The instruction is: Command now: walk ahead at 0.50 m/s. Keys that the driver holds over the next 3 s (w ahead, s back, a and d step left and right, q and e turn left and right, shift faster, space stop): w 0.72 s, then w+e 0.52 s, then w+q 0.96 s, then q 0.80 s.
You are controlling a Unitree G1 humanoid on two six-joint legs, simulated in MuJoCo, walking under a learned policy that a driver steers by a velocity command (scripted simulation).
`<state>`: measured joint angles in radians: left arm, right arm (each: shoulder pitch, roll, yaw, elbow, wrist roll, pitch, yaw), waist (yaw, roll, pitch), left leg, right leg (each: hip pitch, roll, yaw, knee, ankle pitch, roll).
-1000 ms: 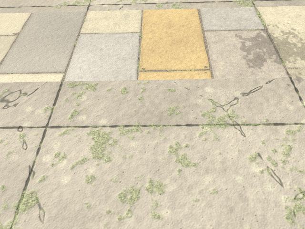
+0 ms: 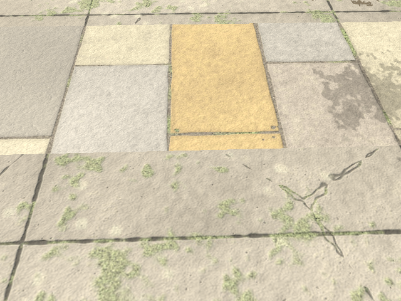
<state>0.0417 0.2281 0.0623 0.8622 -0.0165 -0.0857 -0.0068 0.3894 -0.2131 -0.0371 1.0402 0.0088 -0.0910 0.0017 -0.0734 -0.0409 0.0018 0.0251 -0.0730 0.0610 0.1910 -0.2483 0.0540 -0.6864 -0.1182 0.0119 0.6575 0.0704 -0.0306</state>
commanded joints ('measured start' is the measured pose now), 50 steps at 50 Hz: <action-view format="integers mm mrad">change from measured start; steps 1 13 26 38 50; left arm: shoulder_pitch -138 134 333 384 161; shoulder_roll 45 87 154 96 70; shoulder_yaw -4 11 22 0 35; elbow -92 -14 87 98 19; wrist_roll -6 21 7 -18 -11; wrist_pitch -16 -28 -20 -26 30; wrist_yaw -20 -27 13 9 13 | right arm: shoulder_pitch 52 -108 -406 36 -139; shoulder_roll -166 -143 -77 -224 -142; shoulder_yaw -33 -35 -32 -77 -50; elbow -17 -90 -181 -92 -84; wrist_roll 8 19 4 0 -31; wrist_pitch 1 -23 8 -16 -33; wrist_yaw -9 -7 5 28 -13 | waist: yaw -3 87 128 -48 67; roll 85 -1 -15 240 92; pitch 110 -59 70 -318 38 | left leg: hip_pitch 0 -666 -701 336 -131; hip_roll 307 209 183 457 312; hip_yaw -130 -136 -74 -738 -24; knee -36 1037 447 117 -71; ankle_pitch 327 -65 367 -121 338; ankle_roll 142 13 -42 236 107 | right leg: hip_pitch -28 601 594 -35 -54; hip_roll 24 -141 -80 142 -8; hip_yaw -15 279 53 139 120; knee -88 -444 -558 673 290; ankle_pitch -4 -152 -106 -646 -65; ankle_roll -13 -201 -169 -19 -7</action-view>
